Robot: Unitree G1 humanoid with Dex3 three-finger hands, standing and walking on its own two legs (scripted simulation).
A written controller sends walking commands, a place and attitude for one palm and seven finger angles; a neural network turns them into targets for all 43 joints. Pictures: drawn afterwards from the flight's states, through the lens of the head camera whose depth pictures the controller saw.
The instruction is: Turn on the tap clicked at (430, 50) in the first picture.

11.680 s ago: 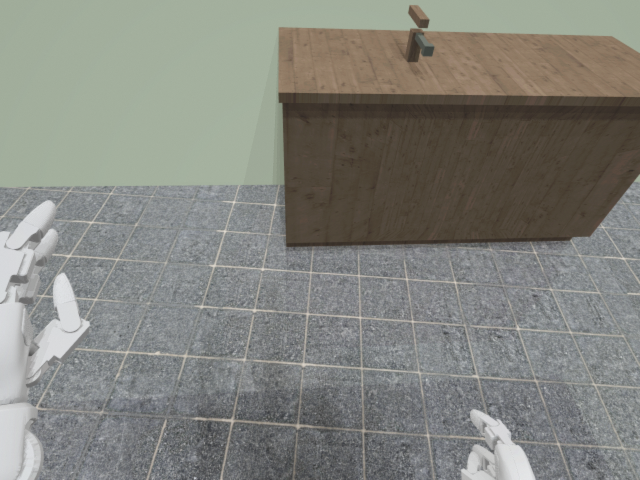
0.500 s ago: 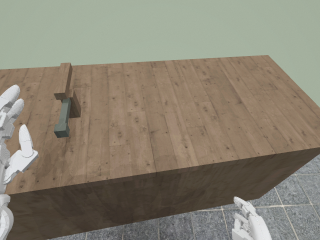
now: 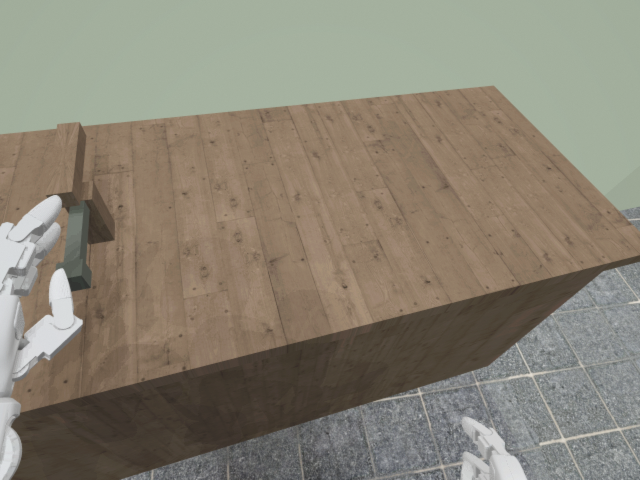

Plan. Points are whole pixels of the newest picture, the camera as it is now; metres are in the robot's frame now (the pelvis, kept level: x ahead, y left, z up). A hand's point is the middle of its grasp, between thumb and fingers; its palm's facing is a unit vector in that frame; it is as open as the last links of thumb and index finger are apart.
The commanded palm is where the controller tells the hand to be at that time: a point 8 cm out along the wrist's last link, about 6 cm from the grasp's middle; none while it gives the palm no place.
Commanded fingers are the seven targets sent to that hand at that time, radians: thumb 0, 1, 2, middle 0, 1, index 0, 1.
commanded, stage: come to a stop and stand still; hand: left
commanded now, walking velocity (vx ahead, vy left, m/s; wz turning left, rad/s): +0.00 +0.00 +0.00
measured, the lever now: (73, 275) +0.31 +0.32 +0.06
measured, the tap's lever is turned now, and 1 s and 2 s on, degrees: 0 0 0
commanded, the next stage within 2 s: look again from close up in 0.50 s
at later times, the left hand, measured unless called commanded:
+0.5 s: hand (32, 291) +0.24 +0.28 +0.16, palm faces +0.39 -0.86 -0.33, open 7.4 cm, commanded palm +0.18 +0.31 +0.18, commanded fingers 0.00 0.90 0.90 -0.20 -0.30 -0.20 -0.30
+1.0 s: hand (50, 302) +0.22 +0.26 +0.17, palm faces +0.38 -0.85 -0.38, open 7.4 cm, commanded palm +0.17 +0.29 +0.18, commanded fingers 0.00 0.90 0.90 -0.20 -0.30 -0.20 -0.30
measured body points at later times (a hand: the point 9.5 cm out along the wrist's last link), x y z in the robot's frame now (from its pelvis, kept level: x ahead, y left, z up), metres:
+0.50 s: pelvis +0.02 +0.03 +0.00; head +0.05 +0.07 +0.45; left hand +0.21 +0.32 +0.18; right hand +0.22 -0.17 -0.06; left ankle +0.01 +0.10 -0.74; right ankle +0.05 -0.13 -0.74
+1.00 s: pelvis +0.01 +0.01 +0.00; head +0.03 +0.03 +0.45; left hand +0.20 +0.30 +0.19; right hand +0.18 -0.22 -0.07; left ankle +0.01 +0.10 -0.74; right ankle +0.05 -0.13 -0.74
